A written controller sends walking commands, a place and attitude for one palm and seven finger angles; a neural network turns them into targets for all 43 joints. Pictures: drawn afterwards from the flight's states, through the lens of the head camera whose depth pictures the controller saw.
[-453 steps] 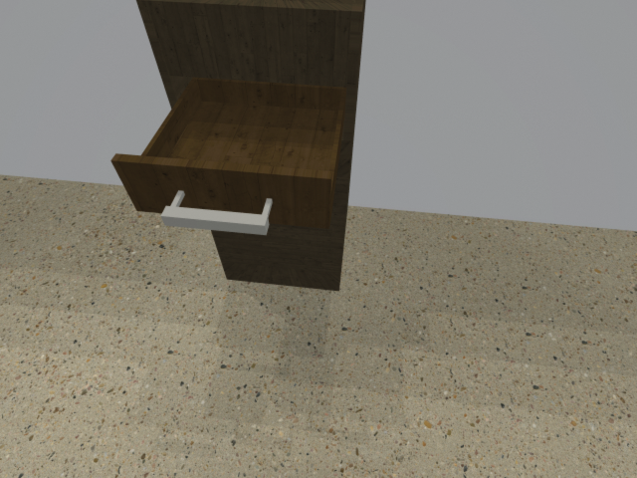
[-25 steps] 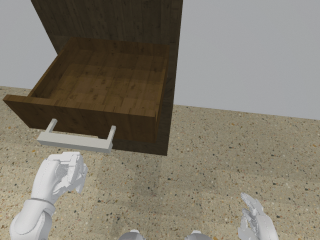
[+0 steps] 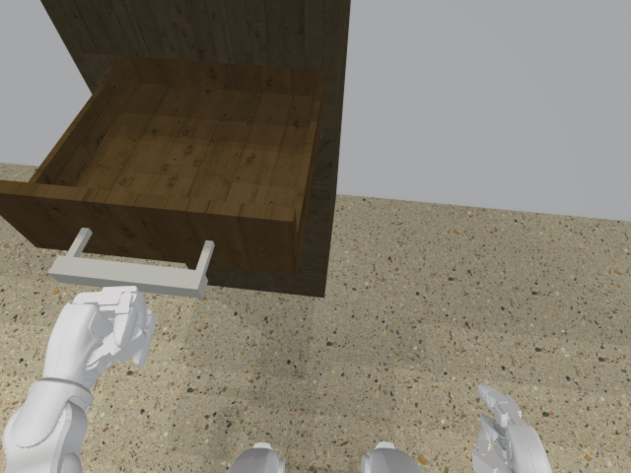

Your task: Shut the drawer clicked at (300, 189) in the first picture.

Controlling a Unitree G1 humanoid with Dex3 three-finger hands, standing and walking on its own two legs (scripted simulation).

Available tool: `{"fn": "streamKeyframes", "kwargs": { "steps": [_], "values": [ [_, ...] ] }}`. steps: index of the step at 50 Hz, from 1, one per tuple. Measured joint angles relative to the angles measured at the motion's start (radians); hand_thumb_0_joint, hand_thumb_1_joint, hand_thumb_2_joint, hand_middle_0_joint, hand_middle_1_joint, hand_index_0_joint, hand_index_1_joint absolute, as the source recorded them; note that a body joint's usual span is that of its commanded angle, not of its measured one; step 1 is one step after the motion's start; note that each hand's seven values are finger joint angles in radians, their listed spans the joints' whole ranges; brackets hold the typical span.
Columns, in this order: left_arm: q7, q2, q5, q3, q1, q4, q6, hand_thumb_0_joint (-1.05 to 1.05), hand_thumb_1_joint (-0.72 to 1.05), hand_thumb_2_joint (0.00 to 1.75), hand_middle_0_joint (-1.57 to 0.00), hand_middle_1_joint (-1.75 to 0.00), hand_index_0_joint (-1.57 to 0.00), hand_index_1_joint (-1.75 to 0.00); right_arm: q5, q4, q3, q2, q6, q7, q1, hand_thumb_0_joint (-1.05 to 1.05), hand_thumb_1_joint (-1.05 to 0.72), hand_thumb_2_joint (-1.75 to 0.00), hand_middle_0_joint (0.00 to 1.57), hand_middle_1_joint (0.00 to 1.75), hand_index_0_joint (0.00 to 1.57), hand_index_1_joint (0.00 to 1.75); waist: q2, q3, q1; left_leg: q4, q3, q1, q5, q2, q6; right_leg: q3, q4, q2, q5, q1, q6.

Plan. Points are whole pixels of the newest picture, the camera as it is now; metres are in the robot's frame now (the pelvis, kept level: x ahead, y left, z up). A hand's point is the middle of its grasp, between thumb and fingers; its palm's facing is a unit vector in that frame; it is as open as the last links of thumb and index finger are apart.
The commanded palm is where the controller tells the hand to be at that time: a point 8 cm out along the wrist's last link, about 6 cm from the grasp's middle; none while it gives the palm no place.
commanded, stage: bring the fist close to the handle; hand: left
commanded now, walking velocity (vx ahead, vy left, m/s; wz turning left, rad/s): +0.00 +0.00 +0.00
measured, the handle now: (137, 259) +0.36 +0.24 +0.05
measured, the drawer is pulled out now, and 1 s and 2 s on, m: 0.29 0.22 0.10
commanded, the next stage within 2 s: push the drawer shut in 0.08 s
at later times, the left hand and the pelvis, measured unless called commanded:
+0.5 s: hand (147, 326) +0.28 +0.21 +0.04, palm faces -0.09 -0.99 -0.05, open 3.1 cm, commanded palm +0.28 +0.26 +0.05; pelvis -0.01 +0.00 +0.00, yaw +0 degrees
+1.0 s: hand (167, 274) +0.35 +0.20 +0.04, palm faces -0.11 -0.99 -0.04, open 3.0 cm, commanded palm +0.34 +0.25 +0.05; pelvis -0.03 +0.01 -0.01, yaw +1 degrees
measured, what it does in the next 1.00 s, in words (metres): stands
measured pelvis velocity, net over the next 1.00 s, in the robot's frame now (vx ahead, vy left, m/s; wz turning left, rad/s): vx -0.03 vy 0.01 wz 0.01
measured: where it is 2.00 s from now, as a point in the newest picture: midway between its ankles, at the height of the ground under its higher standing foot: outside the picture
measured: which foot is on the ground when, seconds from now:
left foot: down 0.00-1.00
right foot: down 0.00-1.00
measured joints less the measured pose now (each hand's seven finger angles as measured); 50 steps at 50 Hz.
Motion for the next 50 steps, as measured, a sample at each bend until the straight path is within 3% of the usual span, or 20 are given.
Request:
{"fn": "streamKeyframes", "kwargs": {
  "steps": [9, 15, 25, 36, 50],
  "values": [
    [-0.001, -0.014, 0.017, -0.041, 0.000, -0.028, -0.007, 0.01, 0.90, 0.90, -1.39, -1.60, -1.40, -1.60, -0.001, -0.010, 0.000, -0.002, -0.001, -0.002, -0.010, 0.02, -0.90, -0.90, 0.20, 0.30, 0.21, 0.30, -0.005, 0.002, 0.003, 0.015, -0.002, -0.012, -0.004, -0.001, 0.001, -0.001, 0.013, -0.001, -0.003, -0.011, 0.000],
    [0.017, 0.002, 0.028, -0.026, -0.050, 0.013, 0.002, 0.01, 0.89, 0.90, -1.40, -1.59, -1.41, -1.60, 0.000, -0.014, 0.008, 0.004, 0.011, -0.005, -0.014, 0.01, -0.90, -0.90, 0.20, 0.30, 0.21, 0.30, -0.007, 0.003, 0.000, 0.023, -0.006, -0.019, -0.005, 0.000, 0.000, -0.005, 0.018, -0.001, -0.004, -0.015, -0.001],
    [-0.007, 0.013, 0.024, -0.028, -0.114, 0.073, 0.004, 0.00, 0.84, 0.92, -1.39, -1.59, -1.40, -1.60, 0.002, 0.015, 0.011, -0.002, 0.012, -0.014, -0.007, 0.01, -0.90, -0.90, 0.20, 0.30, 0.21, 0.30, 0.001, 0.007, 0.011, 0.025, -0.012, -0.033, 0.003, -0.005, 0.002, -0.010, 0.015, -0.005, 0.004, -0.024, 0.001],
    [-0.003, 0.034, 0.047, -0.041, -0.289, 0.201, 0.009, -0.04, 0.77, 0.95, -1.39, -1.59, -1.40, -1.60, 0.007, 0.053, 0.017, -0.007, 0.009, -0.033, -0.019, 0.01, -0.90, -0.90, 0.20, 0.30, 0.21, 0.30, -0.005, 0.027, 0.016, 0.046, -0.025, -0.074, 0.019, -0.013, 0.003, -0.023, 0.030, -0.013, 0.017, -0.055, 0.000],
    [0.035, 0.059, 0.085, -0.045, -0.503, 0.393, 0.026, -0.01, 0.81, 0.96, -1.39, -1.59, -1.40, -1.60, 0.006, 0.065, 0.026, -0.004, 0.038, -0.027, 0.007, 0.01, -0.90, -0.90, 0.20, 0.30, 0.21, 0.30, -0.016, 0.024, -0.016, 0.032, -0.011, -0.091, 0.036, -0.012, 0.009, -0.009, 0.017, -0.012, 0.039, -0.077, 0.004]
  ]
}}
